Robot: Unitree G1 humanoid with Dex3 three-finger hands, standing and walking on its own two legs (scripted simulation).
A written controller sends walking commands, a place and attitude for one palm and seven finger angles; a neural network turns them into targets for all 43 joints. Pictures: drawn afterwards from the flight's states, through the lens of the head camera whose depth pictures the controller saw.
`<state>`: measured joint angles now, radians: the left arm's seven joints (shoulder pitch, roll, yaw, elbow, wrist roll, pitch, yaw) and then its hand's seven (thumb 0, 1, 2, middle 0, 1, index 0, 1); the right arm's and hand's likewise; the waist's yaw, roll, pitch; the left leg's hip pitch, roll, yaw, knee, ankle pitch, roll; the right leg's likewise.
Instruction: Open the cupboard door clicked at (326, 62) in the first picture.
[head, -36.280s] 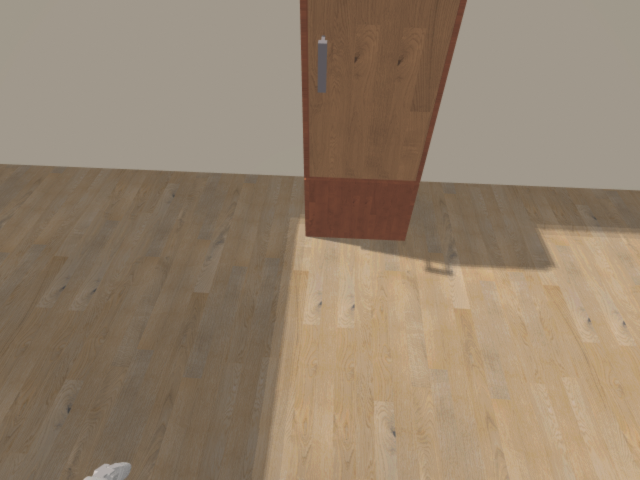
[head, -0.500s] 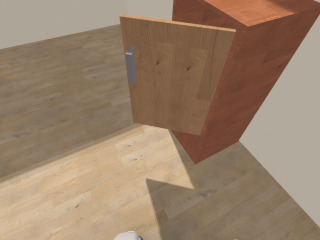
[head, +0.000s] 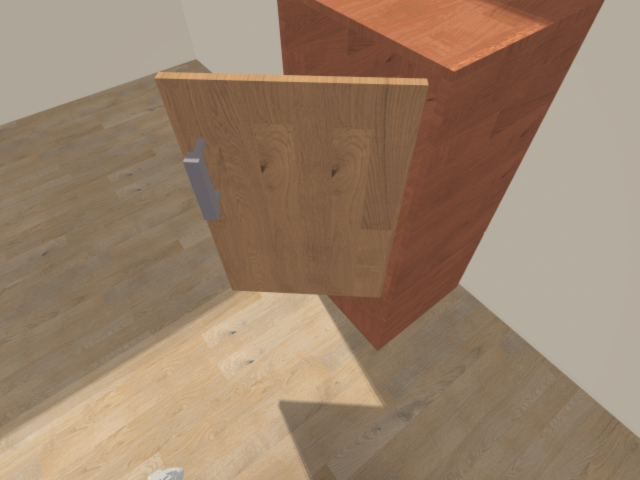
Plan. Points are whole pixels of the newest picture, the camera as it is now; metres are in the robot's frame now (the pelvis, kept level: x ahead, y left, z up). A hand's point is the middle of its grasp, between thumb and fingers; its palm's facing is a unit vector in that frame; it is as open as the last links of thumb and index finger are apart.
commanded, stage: come to a stop and stand still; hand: left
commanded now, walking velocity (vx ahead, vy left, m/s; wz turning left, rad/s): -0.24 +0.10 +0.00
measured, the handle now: (206, 180) +0.57 +0.21 +0.01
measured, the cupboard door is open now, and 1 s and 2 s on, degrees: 49 49 49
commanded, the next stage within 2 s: look again from close up in 1.92 s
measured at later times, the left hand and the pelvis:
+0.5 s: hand out of the picture -0.01 +0.25 -0.16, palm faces +0.00 -0.95 -0.32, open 7.4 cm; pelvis -0.05 +0.04 +0.00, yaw -2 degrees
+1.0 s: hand out of the picture -0.07 +0.16 -0.16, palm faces +0.00 -0.98 -0.20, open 7.3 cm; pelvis -0.07 +0.00 +0.00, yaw +0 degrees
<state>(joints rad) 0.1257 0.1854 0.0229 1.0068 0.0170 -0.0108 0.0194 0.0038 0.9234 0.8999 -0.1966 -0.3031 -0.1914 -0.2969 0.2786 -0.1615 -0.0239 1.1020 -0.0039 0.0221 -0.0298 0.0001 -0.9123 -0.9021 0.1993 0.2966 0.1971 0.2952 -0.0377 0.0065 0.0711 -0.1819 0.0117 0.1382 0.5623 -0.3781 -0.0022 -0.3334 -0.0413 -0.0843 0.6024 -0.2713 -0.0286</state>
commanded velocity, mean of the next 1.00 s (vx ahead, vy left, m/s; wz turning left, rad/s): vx -0.02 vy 0.01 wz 0.00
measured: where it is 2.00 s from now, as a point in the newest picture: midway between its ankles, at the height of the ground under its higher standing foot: outside the picture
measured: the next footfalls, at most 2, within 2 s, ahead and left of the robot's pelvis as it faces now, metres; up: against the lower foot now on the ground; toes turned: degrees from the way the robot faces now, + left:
right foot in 0.38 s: +0.00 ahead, -0.12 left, +0.00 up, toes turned -1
